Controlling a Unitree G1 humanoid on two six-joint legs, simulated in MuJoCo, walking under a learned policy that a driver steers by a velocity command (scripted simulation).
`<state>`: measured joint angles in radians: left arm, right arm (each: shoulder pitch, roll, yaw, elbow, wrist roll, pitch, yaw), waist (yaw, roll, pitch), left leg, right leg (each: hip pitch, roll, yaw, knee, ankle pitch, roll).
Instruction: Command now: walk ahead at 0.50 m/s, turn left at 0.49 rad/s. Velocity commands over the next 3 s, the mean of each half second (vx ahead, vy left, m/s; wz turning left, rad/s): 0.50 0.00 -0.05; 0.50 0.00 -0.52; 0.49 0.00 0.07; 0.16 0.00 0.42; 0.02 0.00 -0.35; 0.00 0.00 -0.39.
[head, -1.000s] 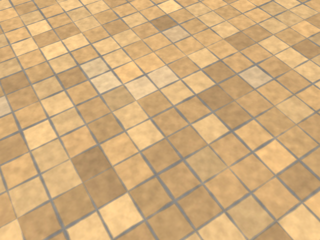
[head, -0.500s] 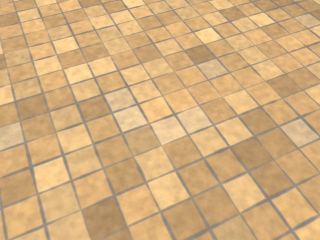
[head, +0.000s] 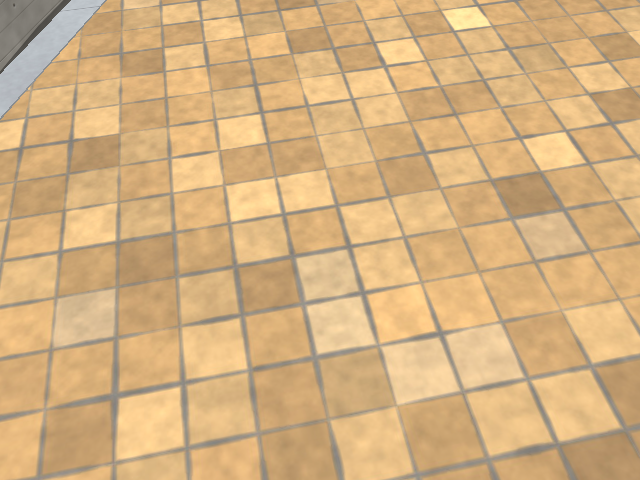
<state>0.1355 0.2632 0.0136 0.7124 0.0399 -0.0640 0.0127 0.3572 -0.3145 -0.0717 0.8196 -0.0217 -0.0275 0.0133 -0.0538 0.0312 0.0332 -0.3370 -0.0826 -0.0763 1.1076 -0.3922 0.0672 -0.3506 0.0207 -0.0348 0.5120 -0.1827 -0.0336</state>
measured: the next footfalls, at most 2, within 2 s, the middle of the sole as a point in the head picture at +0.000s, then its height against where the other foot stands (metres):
left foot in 0.36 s outside the picture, level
right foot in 0.88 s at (397, 444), level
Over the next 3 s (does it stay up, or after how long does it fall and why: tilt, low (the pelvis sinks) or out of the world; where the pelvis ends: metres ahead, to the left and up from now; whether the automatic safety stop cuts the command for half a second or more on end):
stays up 0.87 -0.18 0.01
